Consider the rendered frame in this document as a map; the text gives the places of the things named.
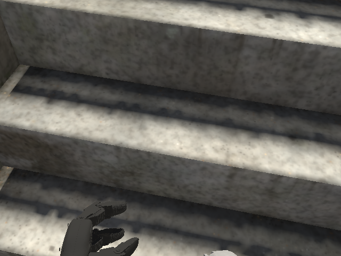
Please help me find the robot left hand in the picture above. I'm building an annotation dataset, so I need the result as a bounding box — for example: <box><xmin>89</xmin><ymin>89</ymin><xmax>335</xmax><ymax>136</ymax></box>
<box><xmin>59</xmin><ymin>201</ymin><xmax>139</xmax><ymax>256</ymax></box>

